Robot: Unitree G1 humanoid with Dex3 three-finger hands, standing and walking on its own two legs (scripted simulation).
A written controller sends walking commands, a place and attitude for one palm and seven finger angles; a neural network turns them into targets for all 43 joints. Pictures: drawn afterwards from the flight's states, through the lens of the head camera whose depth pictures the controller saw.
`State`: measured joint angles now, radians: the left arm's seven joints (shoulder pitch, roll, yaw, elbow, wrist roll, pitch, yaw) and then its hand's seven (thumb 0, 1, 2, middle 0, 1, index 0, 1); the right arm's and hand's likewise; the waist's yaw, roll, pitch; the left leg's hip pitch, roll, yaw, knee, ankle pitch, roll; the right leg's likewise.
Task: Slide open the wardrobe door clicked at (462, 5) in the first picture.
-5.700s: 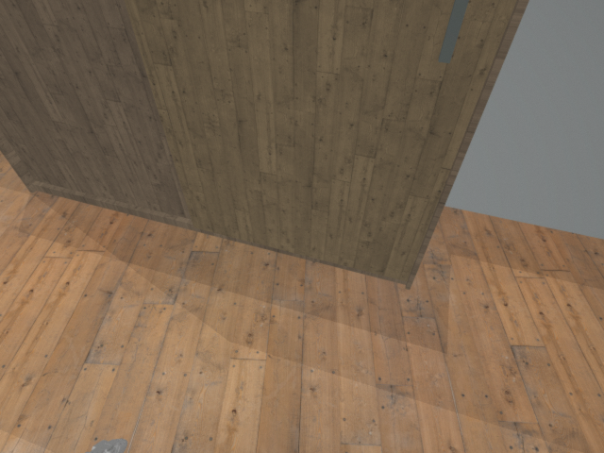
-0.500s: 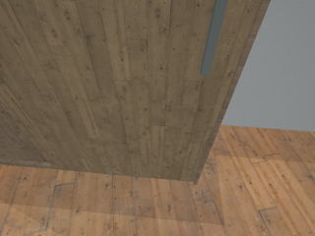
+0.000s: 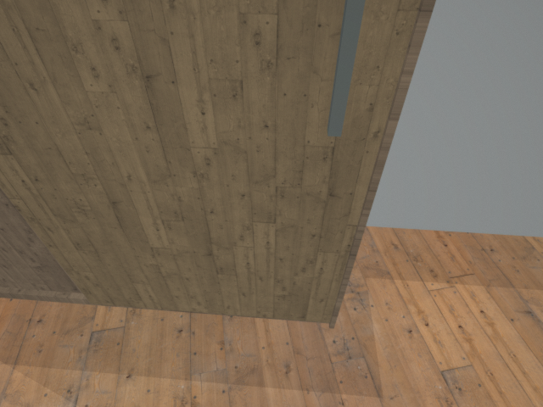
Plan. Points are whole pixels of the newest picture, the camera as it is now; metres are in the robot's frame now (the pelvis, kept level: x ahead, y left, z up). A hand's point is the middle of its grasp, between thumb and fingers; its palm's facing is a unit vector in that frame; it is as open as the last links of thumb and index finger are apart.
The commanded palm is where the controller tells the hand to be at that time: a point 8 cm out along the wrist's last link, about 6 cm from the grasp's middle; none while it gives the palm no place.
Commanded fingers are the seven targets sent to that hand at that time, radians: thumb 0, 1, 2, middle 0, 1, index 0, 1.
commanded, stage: look again from close up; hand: right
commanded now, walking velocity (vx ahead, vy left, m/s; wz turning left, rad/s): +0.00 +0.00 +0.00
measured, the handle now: (342, 65) +0.57 -0.08 +0.26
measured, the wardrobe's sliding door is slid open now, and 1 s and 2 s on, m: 0.00 0.00 0.00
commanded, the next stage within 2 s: none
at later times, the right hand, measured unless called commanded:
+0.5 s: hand out of the picture -0.03 -0.20 -0.17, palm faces -0.02 +0.97 -0.23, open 7.4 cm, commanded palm none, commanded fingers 0.00 -0.90 -0.90 0.20 0.30 0.20 0.30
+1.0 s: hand out of the picture -0.03 -0.17 -0.18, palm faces +0.01 +0.99 -0.17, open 7.4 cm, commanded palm none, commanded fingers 0.00 -0.90 -0.90 0.20 0.30 0.20 0.30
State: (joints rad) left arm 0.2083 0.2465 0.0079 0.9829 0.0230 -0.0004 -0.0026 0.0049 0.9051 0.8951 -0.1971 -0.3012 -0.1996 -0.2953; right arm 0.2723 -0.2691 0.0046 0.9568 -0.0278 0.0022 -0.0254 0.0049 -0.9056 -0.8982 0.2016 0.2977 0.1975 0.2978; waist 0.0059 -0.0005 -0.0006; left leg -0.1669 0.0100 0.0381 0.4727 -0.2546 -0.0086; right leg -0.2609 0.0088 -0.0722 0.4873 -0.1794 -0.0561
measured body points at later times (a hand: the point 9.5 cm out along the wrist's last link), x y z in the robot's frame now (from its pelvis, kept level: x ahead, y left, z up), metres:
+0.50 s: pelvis -0.01 -0.01 +0.00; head -0.01 -0.02 +0.45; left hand +0.01 +0.24 -0.15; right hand -0.02 -0.25 -0.15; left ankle +0.00 +0.13 -0.74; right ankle +0.06 -0.08 -0.74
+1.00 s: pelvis -0.01 -0.01 +0.00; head -0.01 -0.02 +0.45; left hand -0.01 +0.21 -0.15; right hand -0.03 -0.22 -0.16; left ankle +0.00 +0.13 -0.74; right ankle +0.06 -0.08 -0.74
